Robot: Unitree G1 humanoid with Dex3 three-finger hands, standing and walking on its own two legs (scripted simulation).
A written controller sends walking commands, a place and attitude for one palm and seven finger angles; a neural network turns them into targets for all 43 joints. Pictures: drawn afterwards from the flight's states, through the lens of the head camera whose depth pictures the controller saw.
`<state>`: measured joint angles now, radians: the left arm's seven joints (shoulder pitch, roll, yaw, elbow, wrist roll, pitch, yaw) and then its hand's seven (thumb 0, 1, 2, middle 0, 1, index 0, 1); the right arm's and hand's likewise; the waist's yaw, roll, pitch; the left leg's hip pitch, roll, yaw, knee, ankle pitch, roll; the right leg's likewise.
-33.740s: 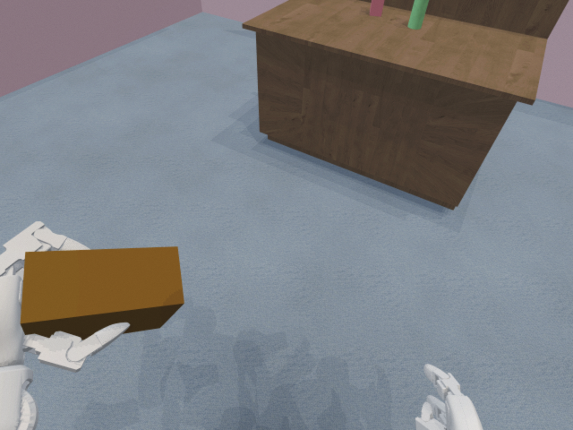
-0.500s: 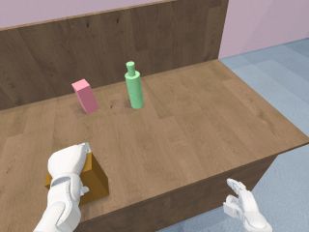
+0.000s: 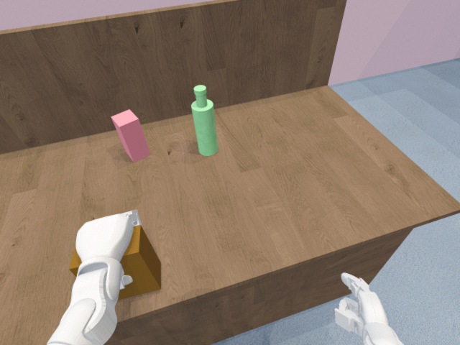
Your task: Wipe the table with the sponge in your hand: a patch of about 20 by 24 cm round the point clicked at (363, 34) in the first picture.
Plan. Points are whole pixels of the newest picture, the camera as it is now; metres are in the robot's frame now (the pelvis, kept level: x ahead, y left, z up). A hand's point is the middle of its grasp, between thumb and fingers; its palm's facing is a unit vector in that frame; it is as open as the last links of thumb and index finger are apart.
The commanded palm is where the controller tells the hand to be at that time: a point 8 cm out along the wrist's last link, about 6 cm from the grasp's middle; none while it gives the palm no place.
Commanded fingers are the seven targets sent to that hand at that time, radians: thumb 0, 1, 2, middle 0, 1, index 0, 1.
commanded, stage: lower the sponge onto the table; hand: left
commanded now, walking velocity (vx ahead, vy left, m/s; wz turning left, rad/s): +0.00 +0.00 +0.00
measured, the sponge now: (125, 271) +0.24 +0.26 -0.04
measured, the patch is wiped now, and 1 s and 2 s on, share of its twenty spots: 0.00 0.00 0.25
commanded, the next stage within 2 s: wipe forward along the first lane in 0.60 s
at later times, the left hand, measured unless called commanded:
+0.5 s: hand (121, 247) +0.26 +0.26 +0.01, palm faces -0.05 -0.10 -0.99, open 9.9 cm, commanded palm +0.23 +0.25 +0.06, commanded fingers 0.00 0.10 1.30 -1.20 -1.60 -1.20 -1.60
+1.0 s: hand (120, 243) +0.27 +0.27 +0.00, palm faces -0.06 -0.06 -1.00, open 9.9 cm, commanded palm +0.25 +0.26 +0.04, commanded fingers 0.00 0.10 1.30 -1.20 -1.60 -1.20 -1.60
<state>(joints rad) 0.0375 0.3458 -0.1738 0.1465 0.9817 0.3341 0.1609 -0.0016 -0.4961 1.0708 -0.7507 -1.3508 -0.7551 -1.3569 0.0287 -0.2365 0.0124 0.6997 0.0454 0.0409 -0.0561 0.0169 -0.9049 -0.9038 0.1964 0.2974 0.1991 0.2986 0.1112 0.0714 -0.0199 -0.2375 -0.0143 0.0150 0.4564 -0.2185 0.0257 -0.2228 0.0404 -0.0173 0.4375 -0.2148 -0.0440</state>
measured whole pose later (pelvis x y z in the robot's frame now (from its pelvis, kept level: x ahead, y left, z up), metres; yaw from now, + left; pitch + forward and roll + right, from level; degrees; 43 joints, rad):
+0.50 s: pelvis +0.01 +0.00 +0.00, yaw +0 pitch +2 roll +0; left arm 0.02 0.32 -0.17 0.21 0.99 0.39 0.22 0.00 -0.49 1.07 -0.74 -1.36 -0.75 -1.37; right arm 0.04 -0.25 0.00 0.69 0.06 0.06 -0.04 0.02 -0.91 -0.90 0.20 0.30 0.20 0.30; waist 0.10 0.07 -0.06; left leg -0.28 -0.02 0.01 0.49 -0.25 0.03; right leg -0.27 0.04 -0.02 0.48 -0.25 -0.04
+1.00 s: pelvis +0.00 -0.01 -0.01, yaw +1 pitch +3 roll +0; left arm -0.09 0.33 -0.15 0.35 0.99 0.39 0.23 0.00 -0.50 1.08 -0.75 -1.37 -0.75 -1.37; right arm 0.05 -0.25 0.01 0.70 0.07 0.09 -0.06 0.02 -0.91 -0.90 0.20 0.30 0.20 0.30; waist 0.09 0.06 -0.07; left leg -0.34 -0.01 0.00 0.53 -0.25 0.02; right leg -0.33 0.04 -0.03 0.52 -0.25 -0.05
